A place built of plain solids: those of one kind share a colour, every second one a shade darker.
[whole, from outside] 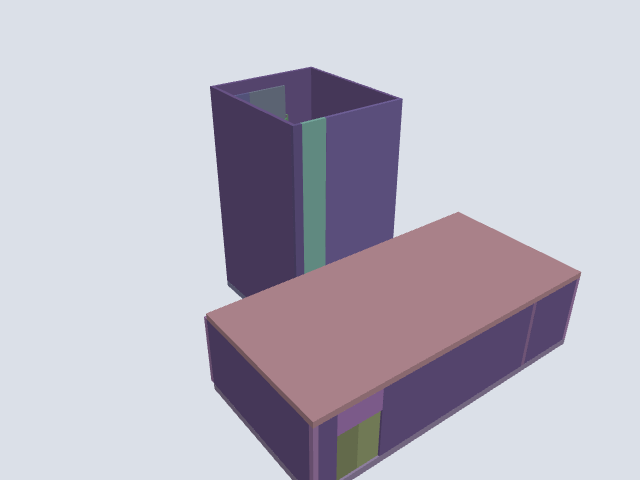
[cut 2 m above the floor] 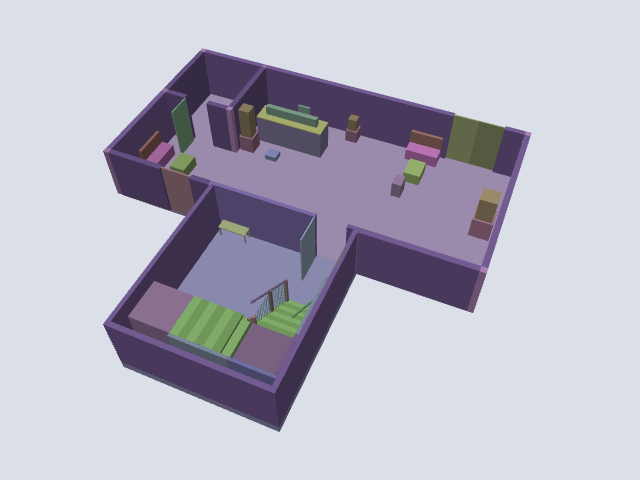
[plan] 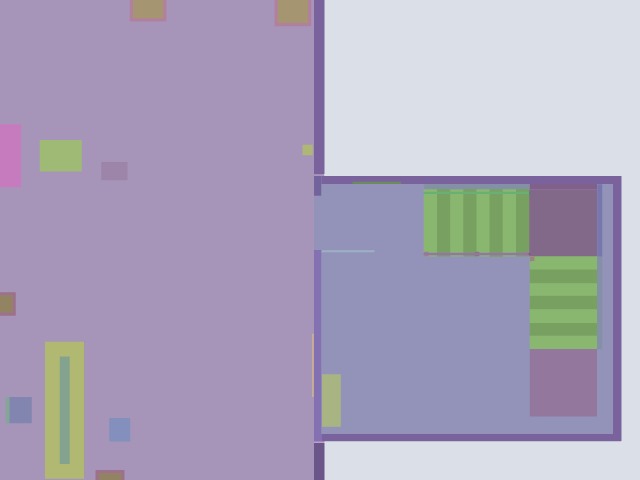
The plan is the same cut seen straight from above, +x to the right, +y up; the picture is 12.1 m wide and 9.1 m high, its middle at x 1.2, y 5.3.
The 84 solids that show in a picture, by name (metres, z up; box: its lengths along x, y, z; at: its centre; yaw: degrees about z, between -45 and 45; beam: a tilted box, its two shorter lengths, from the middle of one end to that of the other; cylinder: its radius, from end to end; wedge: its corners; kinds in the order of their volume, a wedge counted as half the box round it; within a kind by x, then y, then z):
{
 "wall_1": {"box": [0.2, 2.5, 3.0], "at": [-5.17, -1.11, 1.5]},
 "wall_2": {"box": [0.2, 7.36, 3.0], "at": [-5.17, 4.02, 1.5]},
 "wall_3": {"box": [0.2, 0.69, 3.0], "at": [-5.17, 9.85, 1.5]},
 "wall_4": {"box": [2.6, 0.2, 3.0], "at": [-3.77, -2.46, 1.5]},
 "wall_5": {"box": [2.6, 0.2, 3.0], "at": [-3.77, 0.24, 1.5]},
 "wall_6": {"box": [0.2, 0.8, 3.0], "at": [-2.37, -1.96, 1.5]},
 "wall_7": {"box": [0.2, 0.8, 3.0], "at": [-2.37, -0.26, 1.5]},
 "wall_8": {"box": [6.15, 0.2, 3.0], "at": [-1.99, 10.29, 1.5]},
 "wall_9": {"box": [3.35, 0.2, 3.0], "at": [-0.59, -2.46, 1.5]},
 "wall_10": {"box": [0.2, 1.99, 3.0], "at": [1.19, -1.36, 1.5]},
 "wall_11": {"box": [0.2, 0.72, 3.0], "at": [1.19, 1.09, 1.5]},
 "wall_12": {"box": [0.2, 3.65, 3.0], "at": [1.19, 8.37, 1.5]},
 "wall_13": {"box": [5.53, 0.14, 9.3], "at": [3.99, 1.55, 4.65]},
 "wall_14": {"box": [5.53, 0.15, 9.3], "at": [3.99, 6.44, 4.65]},
 "wall_15": {"box": [0.16, 5.03, 9.3], "at": [6.83, 4.0, 4.65]},
 "lobby_floor_slab_1": {"box": [6.35, 12.95, 0.3], "at": [-2.09, 3.92, -0.15]},
 "lobby_ceiling_slab_1": {"box": [6.35, 12.95, 0.25], "at": [-2.09, 3.92, 3.12]},
 "floor_slab_1": {"box": [5.83, 5.03, 0.3], "at": [4.0, 4.0, -0.15]},
 "landing_slab_1": {"box": [1.28, 1.28, 3.23], "at": [5.81, 2.59, 1.62]},
 "landing_slab_2": {"box": [1.29, 1.28, 1.71], "at": [5.81, 5.62, 0.86]},
 "tread_slab_1": {"box": [0.26, 1.28, 0.19], "at": [3.3, 5.62, 0.1]},
 "tread_slab_2": {"box": [0.26, 1.28, 0.38], "at": [3.55, 5.62, 0.19]},
 "tread_slab_3": {"box": [0.26, 1.28, 0.57], "at": [3.8, 5.62, 0.29]},
 "tread_slab_4": {"box": [0.26, 1.28, 0.76], "at": [4.05, 5.62, 0.38]},
 "tread_slab_5": {"box": [0.26, 1.28, 0.95], "at": [4.3, 5.62, 0.48]},
 "tread_slab_6": {"box": [0.26, 1.28, 1.14], "at": [4.55, 5.62, 0.57]},
 "tread_slab_7": {"box": [0.26, 1.28, 1.33], "at": [4.79, 5.62, 0.67]},
 "tread_slab_8": {"box": [0.26, 1.28, 1.52], "at": [5.04, 5.62, 0.76]},
 "tread_slab_9": {"box": [1.28, 0.26, 3.04], "at": [5.81, 3.36, 1.52]},
 "tread_slab_10": {"box": [1.28, 0.26, 2.85], "at": [5.81, 3.61, 1.43]},
 "tread_slab_11": {"box": [1.28, 0.26, 2.66], "at": [5.81, 3.86, 1.33]},
 "tread_slab_12": {"box": [1.28, 0.26, 2.47], "at": [5.81, 4.11, 1.24]},
 "tread_slab_13": {"box": [1.28, 0.26, 2.28], "at": [5.81, 4.36, 1.14]},
 "tread_slab_14": {"box": [1.28, 0.26, 2.09], "at": [5.81, 4.61, 1.05]},
 "tread_slab_15": {"box": [1.28, 0.26, 1.9], "at": [5.81, 4.86, 0.95]},
 "wall_cheek_1": {"box": [0.14, 3.62, 9.3], "at": [1.16, 3.3, 4.65]},
 "wall_cheek_2": {"box": [0.14, 0.37, 9.3], "at": [1.16, 6.33, 4.65]},
 "wall_wall_1": {"box": [2.0, 0.1, 8.86], "at": [4.17, 6.31, 4.43]},
 "wall_wall_2": {"box": [0.1, 1.76, 8.86], "at": [6.5, 4.1, 4.43]},
 "lobby_desk_body_1": {"box": [0.75, 2.6, 1.1], "at": [-3.64, 2.07, 0.55]},
 "wall_land_far_wall_1": {"box": [0.1, 1.38, 8.86], "at": [6.5, 5.67, 4.43]},
 "wall_land_wall_1": {"box": [1.28, 0.1, 8.86], "at": [5.81, 6.31, 4.43]},
 "wall_head_1": {"box": [0.14, 1.03, 7.22], "at": [1.16, 5.62, 5.69]},
 "lobby_planter_box_1": {"box": [0.45, 0.45, 0.5], "at": [-4.79, 4.09, 0.25]},
 "lobby_planter_box_2": {"box": [0.55, 0.55, 0.65], "at": [-2.78, 0.67, 0.32]},
 "lobby_planter_box_3": {"box": [0.7, 0.7, 0.8], "at": [-2.06, 9.79, 0.4]},
 "lobby_planter_box_4": {"box": [0.7, 0.7, 0.65], "at": [0.69, 9.7, 0.32]},
 "lobby_planter_plant_1": {"box": [0.33, 0.33, 0.5], "at": [-4.79, 4.09, 0.75]},
 "lobby_planter_plant_2": {"box": [0.43, 0.43, 1.2], "at": [-2.78, 0.67, 1.25]},
 "lobby_planter_plant_3": {"box": [0.58, 0.58, 0.9], "at": [-2.06, 9.79, 1.25]},
 "lobby_planter_plant_4": {"box": [0.58, 0.58, 0.5], "at": [0.69, 9.7, 0.9]},
 "wallpost_1": {"box": [0.2, 0.2, 3.0], "at": [-5.17, -2.46, 1.5]},
 "wallpost_2": {"box": [0.2, 0.2, 3.0], "at": [-5.17, 0.24, 1.5]},
 "wallpost_3": {"box": [0.2, 0.2, 3.0], "at": [-5.17, 10.29, 1.5]},
 "wallpost_4": {"box": [0.2, 0.2, 3.0], "at": [-2.37, 0.24, 1.5]},
 "wallpost_5": {"box": [0.2, 0.2, 3.0], "at": [1.19, -2.46, 1.5]},
 "wallpost_6": {"box": [0.2, 0.031, 3.0], "at": [1.19, 6.53, 1.5]},
 "wallpost_7": {"box": [0.2, 0.2, 3.0], "at": [1.19, 10.29, 1.5]},
 "lobby_seats_seat_1": {"box": [0.6, 1.2, 0.45], "at": [-4.76, 6.9, 0.22]},
 "lobby_seats_seat_2": {"box": [1.2, 0.6, 0.45], "at": [-0.7, -2.06, 0.22]},
 "lobby_table_top_1": {"box": [0.8, 0.6, 0.42], "at": [-3.71, 6.9, 0.21]},
 "lobby_table_top_2": {"box": [0.8, 0.6, 0.42], "at": [-0.7, -1.01, 0.21]},
 "wall_head_lobby_entrance_1": {"box": [0.2, 1.8, 0.9], "at": [-5.17, 8.6, 2.55]},
 "lobby_entrance_leaf_1": {"box": [0.05, 0.9, 2.1], "at": [-5.17, 8.15, 1.05]},
 "lobby_entrance_leaf_2": {"box": [0.05, 0.9, 2.1], "at": [-5.17, 9.05, 1.05]},
 "lobby_seats_back_1": {"box": [0.12, 1.2, 0.5], "at": [-5.0, 6.9, 0.7]},
 "lobby_seats_back_2": {"box": [1.2, 0.12, 0.5], "at": [-0.7, -2.3, 0.7]},
 "lobby_lift_leaf_1": {"box": [0.06, 1.1, 2.1], "at": [1.19, 0.18, 1.05]},
 "lobby_desk_screen_1": {"box": [0.19, 2.04, 0.35], "at": [-3.64, 2.07, 1.31]},
 "lobby_desk_chair_seat_1": {"box": [0.5, 0.5, 0.48], "at": [-4.51, 2.07, 0.24]},
 "lobby_left_box_1": {"box": [0.5, 0.35, 0.6], "at": [-2.7, 6.61, 0.3]},
 "lobby_office_door_leaf_1": {"box": [0.9, 0.05, 2.1], "at": [-1.81, -1.53, 1.05]},
 "door_front_leaf_open_1": {"box": [1.01, 0.045, 2.06], "at": [1.73, 5.09, 1.04]},
 "door_leaf_1": {"box": [0.92, 0.045, 2.06], "at": [2.27, 6.38, 1.03]},
 "lobby_desk_counter_1": {"box": [0.75, 2.6, 0.04], "at": [-3.64, 2.07, 1.12]},
 "lobby_board_panel_1": {"box": [0.04, 1.2, 0.8], "at": [1.06, 2.92, 1.3]},
 "lobby_parcel_box_1": {"box": [0.4, 0.45, 0.2], "at": [-2.6, 1.7, 0.1]},
 "lobby_extinguisher_body_1": {"box": [0.2, 0.2, 0.6], "at": [0.96, 7.0, 0.3]},
 "lobby_desk_chair_back_1": {"box": [0.08, 0.5, 0.47], "at": [-4.72, 2.07, 0.71]},
 "posts_1": {"box": [0.09, 0.09, 1.02], "at": [3.22, 5.03, 0.7]},
 "posts_2": {"box": [0.09, 0.09, 0.99], "at": [4.17, 5.03, 1.45]},
 "furn_bench_top_1": {"box": [0.36, 1.0, 0.044], "at": [1.42, 2.26, 0.42]},
 "rail_top_1": {"beam": [0.05, 0.05], "from": [3.17, 5.03, 1.18], "to": [5.17, 5.03, 2.71]},
 "handrail_rail_1": {"beam": [0.045, 0.045], "from": [3.17, 6.19, 1.18], "to": [5.17, 6.19, 2.71]}
}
